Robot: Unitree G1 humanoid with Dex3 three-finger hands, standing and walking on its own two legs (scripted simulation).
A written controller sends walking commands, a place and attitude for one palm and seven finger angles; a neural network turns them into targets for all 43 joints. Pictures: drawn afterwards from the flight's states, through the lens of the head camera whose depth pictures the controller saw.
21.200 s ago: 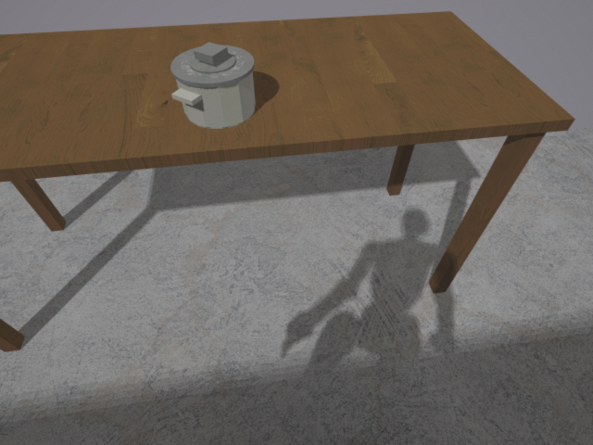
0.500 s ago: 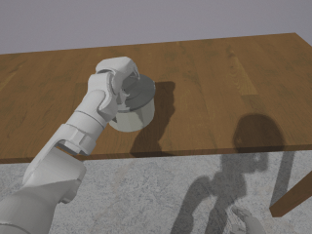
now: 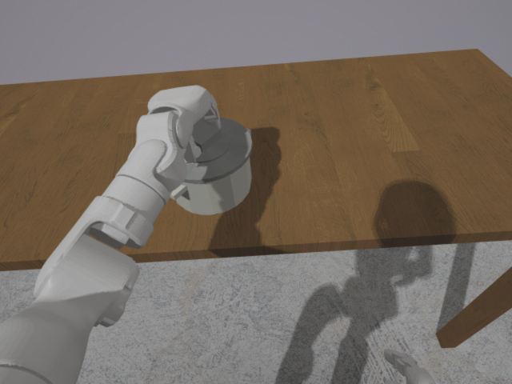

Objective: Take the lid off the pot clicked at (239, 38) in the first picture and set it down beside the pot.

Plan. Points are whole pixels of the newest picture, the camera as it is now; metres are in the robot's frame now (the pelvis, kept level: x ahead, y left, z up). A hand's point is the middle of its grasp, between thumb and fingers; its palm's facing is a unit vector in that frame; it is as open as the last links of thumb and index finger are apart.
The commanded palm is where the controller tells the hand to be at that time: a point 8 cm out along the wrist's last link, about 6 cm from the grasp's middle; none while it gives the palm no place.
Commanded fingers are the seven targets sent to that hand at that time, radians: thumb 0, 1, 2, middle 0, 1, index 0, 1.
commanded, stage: close the fingers and squeeze the knob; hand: left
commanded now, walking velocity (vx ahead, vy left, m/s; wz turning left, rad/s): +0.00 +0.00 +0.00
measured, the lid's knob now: (201, 136) +0.48 +0.09 +0.15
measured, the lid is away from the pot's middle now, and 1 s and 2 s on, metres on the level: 0.00 0.01 0.02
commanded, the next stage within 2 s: lift the lid straight up in 0.62 s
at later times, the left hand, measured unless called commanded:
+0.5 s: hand (189, 138) +0.45 +0.10 +0.17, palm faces -0.20 -0.08 -0.98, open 8.5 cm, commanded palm +0.43 +0.11 +0.23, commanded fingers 0.00 0.28 1.33 -0.93 -0.67 -0.90 -0.63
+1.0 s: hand (192, 136) +0.45 +0.09 +0.18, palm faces -0.21 -0.05 -0.98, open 8.4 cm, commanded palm +0.43 +0.10 +0.25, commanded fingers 0.00 0.36 1.33 -1.01 -0.73 -0.94 -0.66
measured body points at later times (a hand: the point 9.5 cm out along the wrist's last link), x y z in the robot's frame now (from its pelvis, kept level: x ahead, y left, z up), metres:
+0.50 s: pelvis +0.00 +0.01 +0.00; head +0.01 -0.03 +0.45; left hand +0.46 +0.10 +0.23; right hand +0.15 -0.24 -0.12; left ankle -0.02 +0.07 -0.74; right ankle +0.02 -0.11 -0.74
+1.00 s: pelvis +0.01 +0.00 +0.00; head +0.01 -0.03 +0.45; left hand +0.45 +0.09 +0.23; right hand +0.15 -0.23 -0.12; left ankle -0.02 +0.07 -0.74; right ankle +0.02 -0.11 -0.74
